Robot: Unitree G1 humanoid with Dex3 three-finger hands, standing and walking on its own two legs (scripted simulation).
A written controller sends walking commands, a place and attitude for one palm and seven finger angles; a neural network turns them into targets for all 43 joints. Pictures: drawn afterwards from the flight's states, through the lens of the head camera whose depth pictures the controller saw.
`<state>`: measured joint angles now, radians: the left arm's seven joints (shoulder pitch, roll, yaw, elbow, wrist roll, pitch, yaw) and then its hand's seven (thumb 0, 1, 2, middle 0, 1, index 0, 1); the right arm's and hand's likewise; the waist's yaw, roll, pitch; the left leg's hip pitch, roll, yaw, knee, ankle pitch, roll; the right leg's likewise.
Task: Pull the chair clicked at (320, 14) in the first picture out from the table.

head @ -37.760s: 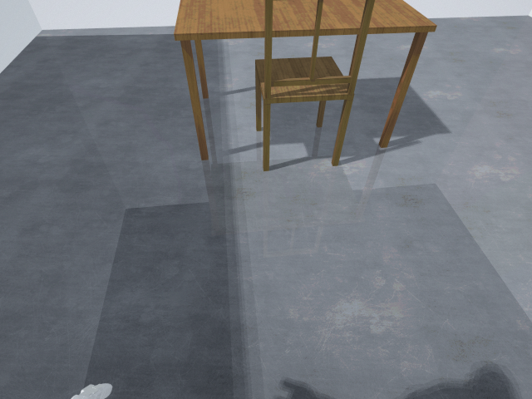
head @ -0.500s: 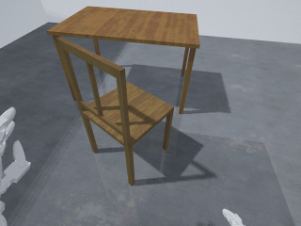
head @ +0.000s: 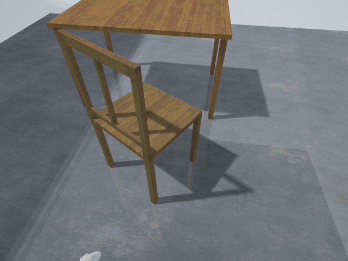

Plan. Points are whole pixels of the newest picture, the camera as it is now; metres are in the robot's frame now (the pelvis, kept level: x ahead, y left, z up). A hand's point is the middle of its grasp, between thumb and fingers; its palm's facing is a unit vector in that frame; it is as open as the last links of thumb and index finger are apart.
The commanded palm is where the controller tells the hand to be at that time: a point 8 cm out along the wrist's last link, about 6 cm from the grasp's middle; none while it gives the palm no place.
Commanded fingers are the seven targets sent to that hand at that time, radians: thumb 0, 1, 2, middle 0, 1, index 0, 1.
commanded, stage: let the arm hang, fingers relaxed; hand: left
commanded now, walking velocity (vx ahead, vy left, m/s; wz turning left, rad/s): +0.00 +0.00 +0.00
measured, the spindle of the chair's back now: (106, 94) +0.74 +0.30 -0.05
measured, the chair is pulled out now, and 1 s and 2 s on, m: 0.59 0.59 0.59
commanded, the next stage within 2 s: look to check the result in 0.86 s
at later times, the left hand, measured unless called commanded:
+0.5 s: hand out of the picture -0.02 +0.17 -0.15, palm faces +0.00 -0.97 -0.22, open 7.3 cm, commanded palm none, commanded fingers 0.00 0.90 0.90 -0.20 -0.30 -0.20 -0.30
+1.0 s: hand out of the picture -0.02 +0.15 -0.16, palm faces +0.01 -0.98 -0.17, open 7.3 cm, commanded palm none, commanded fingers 0.00 0.90 0.90 -0.20 -0.30 -0.20 -0.30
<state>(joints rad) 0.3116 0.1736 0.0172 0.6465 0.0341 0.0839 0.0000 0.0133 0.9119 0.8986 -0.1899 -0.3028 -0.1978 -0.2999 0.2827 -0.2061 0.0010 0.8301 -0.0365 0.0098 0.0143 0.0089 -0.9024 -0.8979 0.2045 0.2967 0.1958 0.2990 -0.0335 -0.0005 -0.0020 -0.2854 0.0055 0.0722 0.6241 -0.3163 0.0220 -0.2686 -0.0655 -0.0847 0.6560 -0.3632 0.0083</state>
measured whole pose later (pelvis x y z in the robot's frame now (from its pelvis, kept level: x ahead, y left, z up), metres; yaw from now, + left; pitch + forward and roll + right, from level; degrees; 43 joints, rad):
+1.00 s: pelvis -0.01 -0.01 +0.02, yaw -1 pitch -2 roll +0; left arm 0.32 0.10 0.00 1.11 0.01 0.00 0.03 0.01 0.91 0.90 -0.20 -0.30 -0.20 -0.30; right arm 0.35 -0.11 -0.01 1.11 -0.02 0.00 -0.03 0.00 -0.90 -0.90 0.20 0.30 0.19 0.30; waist -0.01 0.02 0.06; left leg -0.18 0.03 0.08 0.43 -0.21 0.00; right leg -0.16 -0.02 -0.08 0.43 -0.24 -0.02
